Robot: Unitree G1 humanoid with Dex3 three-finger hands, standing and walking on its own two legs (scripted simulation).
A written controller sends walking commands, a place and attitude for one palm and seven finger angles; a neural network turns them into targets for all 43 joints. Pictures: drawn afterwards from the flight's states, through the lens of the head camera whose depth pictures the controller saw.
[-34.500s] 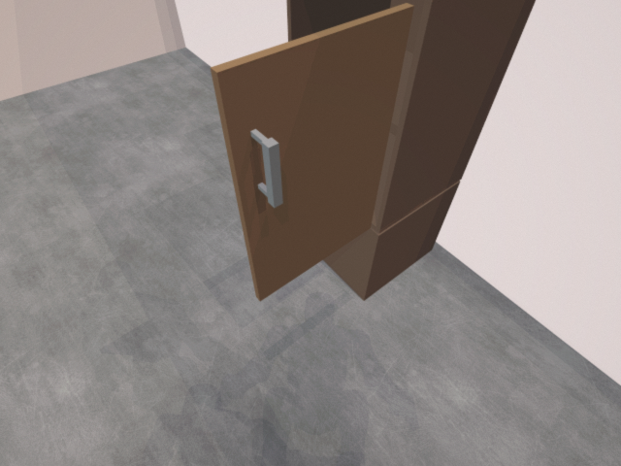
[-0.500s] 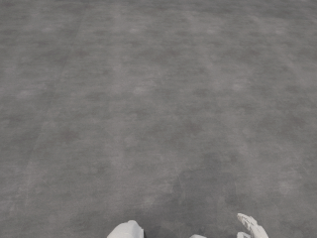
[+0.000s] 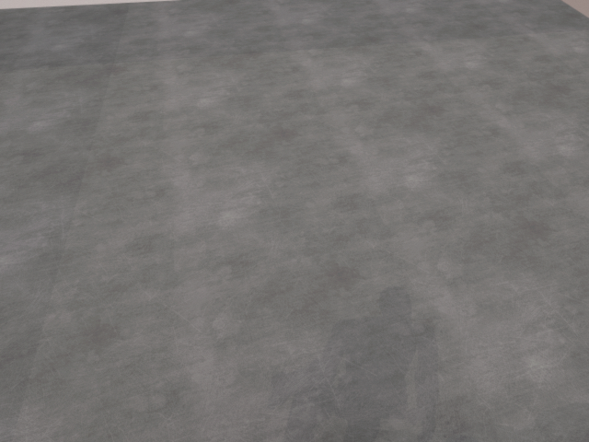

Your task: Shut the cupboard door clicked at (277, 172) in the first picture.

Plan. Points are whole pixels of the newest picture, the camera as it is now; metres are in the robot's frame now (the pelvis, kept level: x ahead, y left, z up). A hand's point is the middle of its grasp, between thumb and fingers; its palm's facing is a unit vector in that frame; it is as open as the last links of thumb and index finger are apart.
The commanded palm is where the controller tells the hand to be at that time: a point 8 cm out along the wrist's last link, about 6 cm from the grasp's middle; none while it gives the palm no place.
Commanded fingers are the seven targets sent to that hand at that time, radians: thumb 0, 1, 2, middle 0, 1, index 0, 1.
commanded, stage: turn to face it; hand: left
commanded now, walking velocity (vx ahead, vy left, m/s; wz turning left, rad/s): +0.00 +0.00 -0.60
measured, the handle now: out of the picture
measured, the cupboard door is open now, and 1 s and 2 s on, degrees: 55 55 55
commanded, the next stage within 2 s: none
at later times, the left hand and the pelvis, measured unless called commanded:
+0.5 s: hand (154, 414) +0.18 +0.24 -0.18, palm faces -0.18 -0.96 -0.22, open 7.4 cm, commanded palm none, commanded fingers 0.00 0.90 0.90 -0.20 -0.30 -0.20 -0.30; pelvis +0.08 +0.04 +0.00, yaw -17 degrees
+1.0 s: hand (235, 345) +0.28 +0.12 -0.14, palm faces -0.56 -0.78 -0.27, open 7.4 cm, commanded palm none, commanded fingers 0.00 0.90 0.90 -0.20 -0.30 -0.20 -0.30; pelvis +0.07 +0.02 +0.00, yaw -35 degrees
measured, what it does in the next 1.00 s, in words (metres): steps on the spot, turning right: left foot, then right foot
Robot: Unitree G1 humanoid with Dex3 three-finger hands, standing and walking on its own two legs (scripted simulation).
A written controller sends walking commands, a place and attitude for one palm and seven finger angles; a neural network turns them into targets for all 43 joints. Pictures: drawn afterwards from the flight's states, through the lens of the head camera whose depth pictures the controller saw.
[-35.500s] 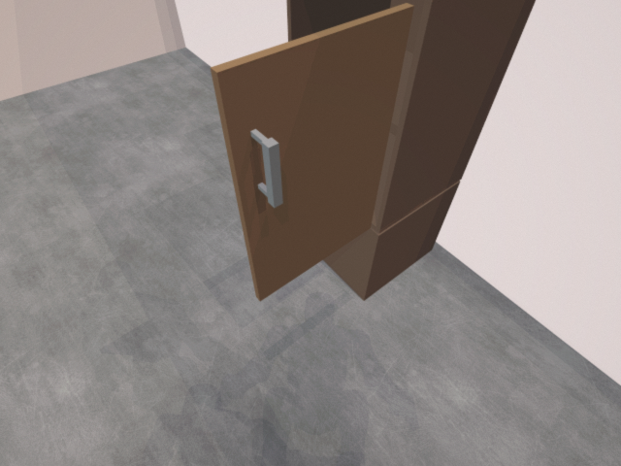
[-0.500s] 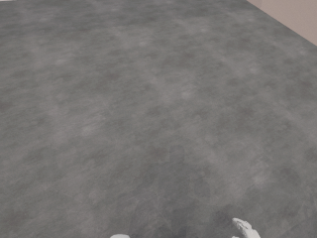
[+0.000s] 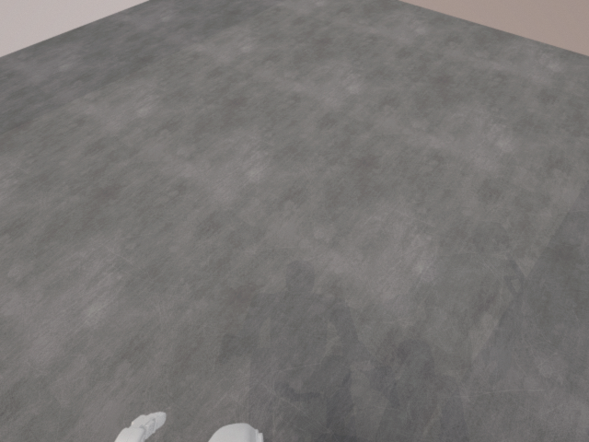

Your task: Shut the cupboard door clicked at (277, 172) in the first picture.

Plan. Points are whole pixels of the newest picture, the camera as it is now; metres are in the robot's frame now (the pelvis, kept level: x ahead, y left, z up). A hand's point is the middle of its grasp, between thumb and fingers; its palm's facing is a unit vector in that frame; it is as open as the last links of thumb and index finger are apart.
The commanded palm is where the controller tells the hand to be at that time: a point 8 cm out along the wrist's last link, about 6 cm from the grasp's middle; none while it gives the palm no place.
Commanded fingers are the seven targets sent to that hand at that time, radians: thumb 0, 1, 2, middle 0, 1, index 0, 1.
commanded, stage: turn to face it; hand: left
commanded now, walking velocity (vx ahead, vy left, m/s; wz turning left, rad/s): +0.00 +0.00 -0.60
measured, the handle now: out of the picture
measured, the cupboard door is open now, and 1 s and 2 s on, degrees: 55 55 55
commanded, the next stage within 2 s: none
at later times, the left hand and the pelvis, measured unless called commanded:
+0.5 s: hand (159, 437) +0.15 +0.23 -0.16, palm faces -0.22 -0.96 -0.19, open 7.4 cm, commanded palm none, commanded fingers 0.00 0.90 0.90 -0.20 -0.30 -0.20 -0.30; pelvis +0.03 +0.04 +0.01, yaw -17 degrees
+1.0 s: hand (242, 394) +0.21 +0.10 -0.15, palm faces -0.55 -0.80 -0.24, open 7.4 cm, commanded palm none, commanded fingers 0.00 0.90 0.90 -0.20 -0.30 -0.20 -0.30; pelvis +0.03 -0.01 +0.01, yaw -35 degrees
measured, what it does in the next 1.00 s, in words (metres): steps on the spot, turning right: left foot, then right foot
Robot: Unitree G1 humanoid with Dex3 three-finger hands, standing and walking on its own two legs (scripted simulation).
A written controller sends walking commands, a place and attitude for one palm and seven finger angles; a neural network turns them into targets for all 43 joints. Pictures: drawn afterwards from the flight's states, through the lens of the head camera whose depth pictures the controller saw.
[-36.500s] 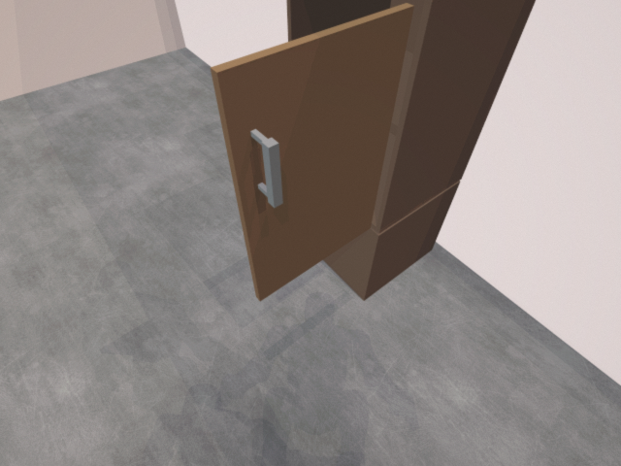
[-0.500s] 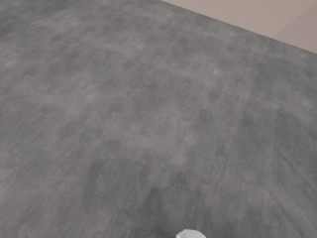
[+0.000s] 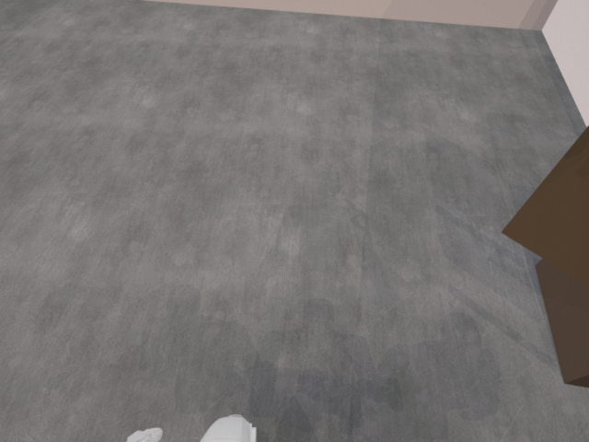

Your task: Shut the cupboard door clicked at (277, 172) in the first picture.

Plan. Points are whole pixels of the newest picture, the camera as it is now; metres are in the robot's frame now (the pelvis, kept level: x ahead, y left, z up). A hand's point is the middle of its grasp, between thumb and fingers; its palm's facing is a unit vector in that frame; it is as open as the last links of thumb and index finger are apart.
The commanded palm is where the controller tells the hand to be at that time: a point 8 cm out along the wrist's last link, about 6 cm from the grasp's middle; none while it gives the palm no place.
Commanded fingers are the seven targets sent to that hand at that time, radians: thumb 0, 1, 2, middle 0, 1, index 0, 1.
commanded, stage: turn to face it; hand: left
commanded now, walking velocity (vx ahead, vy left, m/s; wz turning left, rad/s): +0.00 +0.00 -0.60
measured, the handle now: out of the picture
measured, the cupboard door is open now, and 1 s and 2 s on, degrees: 55 55 55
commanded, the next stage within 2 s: take the last steps up to it in 1.20 s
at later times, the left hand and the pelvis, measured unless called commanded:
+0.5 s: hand (173, 402) +0.19 +0.21 -0.17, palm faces -0.28 -0.93 -0.22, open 7.4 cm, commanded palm none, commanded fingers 0.00 0.90 0.90 -0.20 -0.30 -0.20 -0.30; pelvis +0.03 +0.04 +0.00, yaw -19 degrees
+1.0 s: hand (224, 378) +0.23 +0.14 -0.17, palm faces -0.52 -0.83 -0.20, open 7.4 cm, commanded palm none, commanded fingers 0.00 0.90 0.90 -0.20 -0.30 -0.20 -0.30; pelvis +0.07 +0.01 +0.00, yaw -34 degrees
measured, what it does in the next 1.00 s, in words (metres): steps on the spot, turning right: left foot, then right foot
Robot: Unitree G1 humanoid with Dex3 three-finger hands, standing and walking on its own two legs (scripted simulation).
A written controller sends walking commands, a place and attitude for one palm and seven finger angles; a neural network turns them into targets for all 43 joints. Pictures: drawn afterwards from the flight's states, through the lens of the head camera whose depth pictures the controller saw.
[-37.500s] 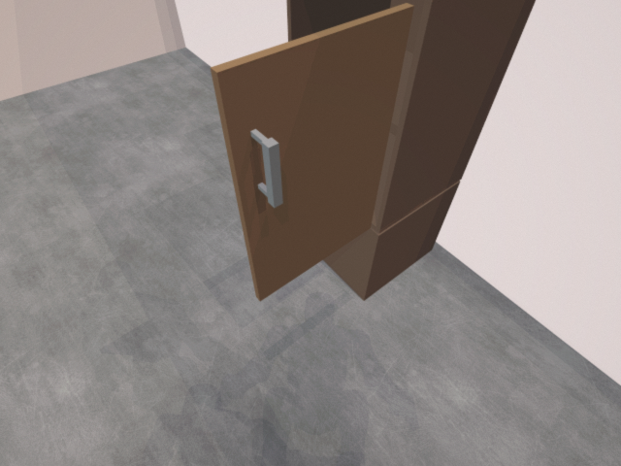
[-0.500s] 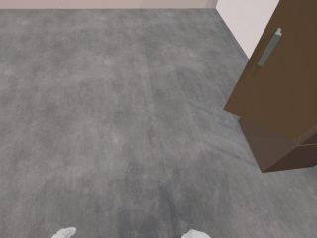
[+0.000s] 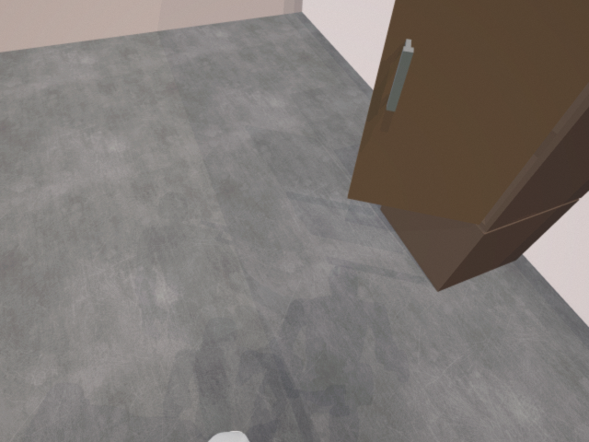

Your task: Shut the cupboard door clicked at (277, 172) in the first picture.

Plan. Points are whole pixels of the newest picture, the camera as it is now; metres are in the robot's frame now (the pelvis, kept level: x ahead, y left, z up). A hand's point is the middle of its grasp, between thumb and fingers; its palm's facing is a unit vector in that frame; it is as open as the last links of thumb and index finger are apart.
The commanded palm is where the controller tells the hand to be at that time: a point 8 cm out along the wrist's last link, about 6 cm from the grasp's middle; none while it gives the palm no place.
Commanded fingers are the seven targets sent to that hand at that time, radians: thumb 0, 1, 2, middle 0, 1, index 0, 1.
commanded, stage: turn to face it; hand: left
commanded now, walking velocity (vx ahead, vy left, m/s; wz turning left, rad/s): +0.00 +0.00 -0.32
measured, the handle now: (399, 76) +0.77 -0.16 +0.08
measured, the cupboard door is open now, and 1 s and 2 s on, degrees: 55 55 55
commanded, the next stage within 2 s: take the last steps up to it in 0.20 s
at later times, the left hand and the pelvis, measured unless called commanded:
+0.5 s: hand (179, 438) +0.14 +0.18 -0.16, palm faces -0.22 -0.96 -0.20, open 7.4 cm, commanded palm none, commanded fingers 0.00 0.90 0.90 -0.20 -0.30 -0.20 -0.30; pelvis +0.02 +0.01 +0.00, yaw -12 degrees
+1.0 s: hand out of the picture +0.13 +0.10 -0.19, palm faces -0.19 -0.97 -0.13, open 7.4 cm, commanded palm none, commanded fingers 0.00 0.90 0.90 -0.20 -0.30 -0.20 -0.30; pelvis +0.15 -0.07 -0.02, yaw -15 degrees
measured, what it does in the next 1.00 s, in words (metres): walks ahead: left foot, then right foot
